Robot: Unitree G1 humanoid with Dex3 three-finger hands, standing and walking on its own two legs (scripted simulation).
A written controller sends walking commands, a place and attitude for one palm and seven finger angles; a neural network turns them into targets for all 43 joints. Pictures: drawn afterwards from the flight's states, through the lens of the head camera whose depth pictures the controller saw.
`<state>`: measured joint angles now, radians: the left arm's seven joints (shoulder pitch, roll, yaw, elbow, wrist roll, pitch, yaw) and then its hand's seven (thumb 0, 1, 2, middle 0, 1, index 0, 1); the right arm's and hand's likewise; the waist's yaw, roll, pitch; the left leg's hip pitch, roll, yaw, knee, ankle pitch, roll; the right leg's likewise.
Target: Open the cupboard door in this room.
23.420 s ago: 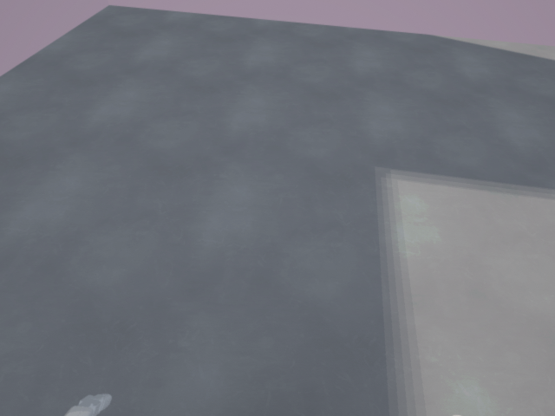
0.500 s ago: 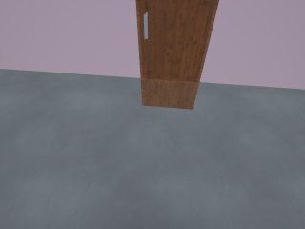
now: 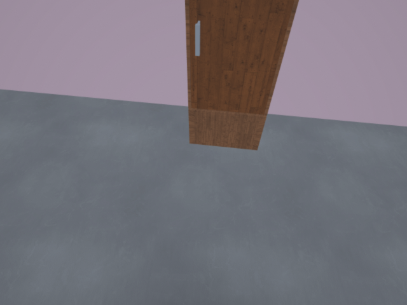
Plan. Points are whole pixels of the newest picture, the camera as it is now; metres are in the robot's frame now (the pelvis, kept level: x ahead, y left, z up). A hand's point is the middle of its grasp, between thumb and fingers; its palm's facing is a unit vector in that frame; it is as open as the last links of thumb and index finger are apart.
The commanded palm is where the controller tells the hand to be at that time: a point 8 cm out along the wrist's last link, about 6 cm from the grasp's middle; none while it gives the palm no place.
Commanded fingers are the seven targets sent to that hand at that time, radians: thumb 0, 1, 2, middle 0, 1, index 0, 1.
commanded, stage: look at it before walking up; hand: left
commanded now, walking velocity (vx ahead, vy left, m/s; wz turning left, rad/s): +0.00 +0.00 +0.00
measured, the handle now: (198, 38) +1.18 +0.11 -0.02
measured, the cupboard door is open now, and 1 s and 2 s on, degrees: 0 0 0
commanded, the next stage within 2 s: walk to a spot facing it in 0.52 s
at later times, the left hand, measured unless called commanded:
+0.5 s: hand out of the picture -0.01 +0.18 -0.18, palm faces +0.03 -0.98 -0.18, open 7.3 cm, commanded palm none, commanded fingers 0.00 0.90 0.90 -0.20 -0.30 -0.20 -0.30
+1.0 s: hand out of the picture +0.07 +0.15 -0.18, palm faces +0.01 -0.98 -0.21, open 7.3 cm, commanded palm none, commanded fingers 0.00 0.90 0.90 -0.20 -0.30 -0.20 -0.30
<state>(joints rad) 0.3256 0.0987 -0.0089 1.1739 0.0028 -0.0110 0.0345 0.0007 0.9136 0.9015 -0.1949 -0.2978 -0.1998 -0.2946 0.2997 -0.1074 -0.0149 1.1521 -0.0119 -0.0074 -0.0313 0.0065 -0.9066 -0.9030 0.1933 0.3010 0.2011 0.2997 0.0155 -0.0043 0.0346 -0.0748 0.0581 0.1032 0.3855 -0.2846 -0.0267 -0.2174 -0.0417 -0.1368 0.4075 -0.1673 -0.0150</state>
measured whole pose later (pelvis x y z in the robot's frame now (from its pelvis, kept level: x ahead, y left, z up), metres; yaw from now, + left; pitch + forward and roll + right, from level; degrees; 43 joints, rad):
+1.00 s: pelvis +0.07 -0.03 -0.02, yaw -4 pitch -1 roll +1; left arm 0.32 0.12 0.05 1.10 0.02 -0.05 0.00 0.00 0.91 0.90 -0.19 -0.30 -0.20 -0.29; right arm 0.41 -0.13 -0.05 1.17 -0.02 0.00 -0.01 0.01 -0.90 -0.90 0.19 0.30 0.20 0.30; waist 0.01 0.05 0.05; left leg -0.14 0.09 0.12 0.78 -0.50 -0.01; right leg -0.31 -0.04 -0.17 0.67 -0.35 -0.07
